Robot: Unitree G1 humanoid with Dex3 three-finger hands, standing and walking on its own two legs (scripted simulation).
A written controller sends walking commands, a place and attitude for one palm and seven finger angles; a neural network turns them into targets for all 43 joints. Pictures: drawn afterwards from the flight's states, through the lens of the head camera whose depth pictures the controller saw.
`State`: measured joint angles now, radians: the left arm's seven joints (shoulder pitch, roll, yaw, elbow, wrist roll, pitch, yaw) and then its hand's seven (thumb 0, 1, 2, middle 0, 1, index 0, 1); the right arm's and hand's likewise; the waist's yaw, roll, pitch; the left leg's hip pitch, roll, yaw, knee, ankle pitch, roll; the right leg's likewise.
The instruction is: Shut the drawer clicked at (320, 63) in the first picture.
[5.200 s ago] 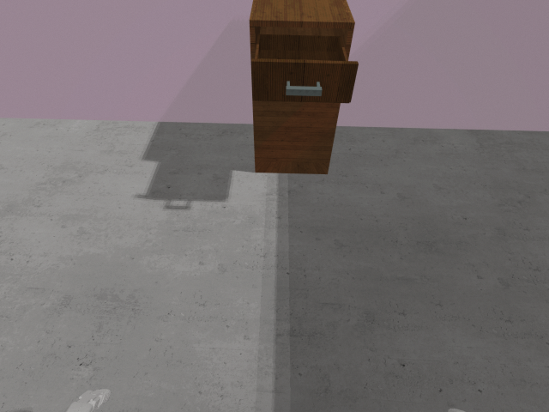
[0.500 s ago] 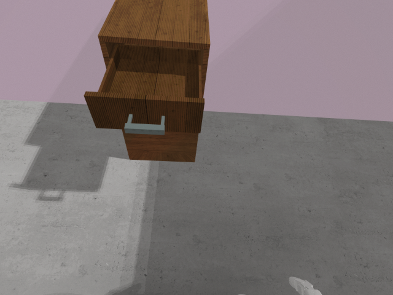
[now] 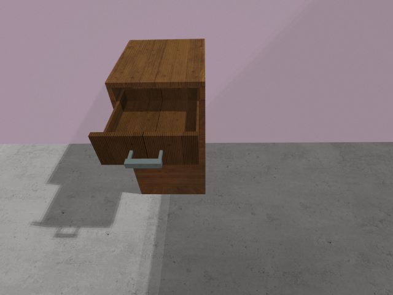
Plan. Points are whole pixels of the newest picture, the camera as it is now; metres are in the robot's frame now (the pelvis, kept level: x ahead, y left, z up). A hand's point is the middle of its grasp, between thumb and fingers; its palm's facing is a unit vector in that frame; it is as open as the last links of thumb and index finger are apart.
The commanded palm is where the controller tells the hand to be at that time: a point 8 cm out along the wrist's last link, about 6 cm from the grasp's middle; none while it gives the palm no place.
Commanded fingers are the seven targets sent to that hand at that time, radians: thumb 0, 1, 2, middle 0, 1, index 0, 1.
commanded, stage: take the last steps up to it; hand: left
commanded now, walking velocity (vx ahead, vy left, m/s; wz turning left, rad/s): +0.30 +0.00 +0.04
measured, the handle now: (144, 158) +0.55 +0.20 -0.09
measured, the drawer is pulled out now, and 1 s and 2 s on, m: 0.29 0.29 0.29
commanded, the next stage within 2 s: come to a stop and stand still in 0.58 s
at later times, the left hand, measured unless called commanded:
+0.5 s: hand out of the picture +0.11 +0.23 -0.19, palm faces +0.06 -0.99 -0.14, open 7.4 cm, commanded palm none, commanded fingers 0.00 0.90 0.90 -0.20 -0.30 -0.20 -0.30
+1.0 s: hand (137, 229) +0.34 +0.20 -0.17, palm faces +0.01 -0.97 -0.22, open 7.3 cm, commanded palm none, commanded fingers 0.00 0.90 0.90 -0.20 -0.30 -0.20 -0.30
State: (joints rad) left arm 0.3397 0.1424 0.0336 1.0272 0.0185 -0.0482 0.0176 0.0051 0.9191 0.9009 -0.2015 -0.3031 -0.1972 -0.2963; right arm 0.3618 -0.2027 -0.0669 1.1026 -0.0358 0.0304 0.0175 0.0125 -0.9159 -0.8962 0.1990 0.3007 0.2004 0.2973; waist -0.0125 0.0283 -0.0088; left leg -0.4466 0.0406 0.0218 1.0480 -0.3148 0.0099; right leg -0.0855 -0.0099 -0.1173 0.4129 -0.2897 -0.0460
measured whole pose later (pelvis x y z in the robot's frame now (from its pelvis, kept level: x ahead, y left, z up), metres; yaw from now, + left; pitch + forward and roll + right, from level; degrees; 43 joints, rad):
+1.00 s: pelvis +0.25 +0.03 -0.01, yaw +1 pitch -1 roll +1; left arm 0.12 0.13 0.03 1.04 0.02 -0.02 0.05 0.00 0.92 0.90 -0.20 -0.30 -0.20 -0.30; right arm 0.31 -0.13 -0.05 1.12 0.00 0.03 -0.03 0.01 -0.91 -0.90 0.20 0.30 0.20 0.30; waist -0.04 0.03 0.09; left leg -0.24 0.03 0.06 0.74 -0.52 -0.03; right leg -0.34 -0.05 -0.11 0.53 -0.18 -0.03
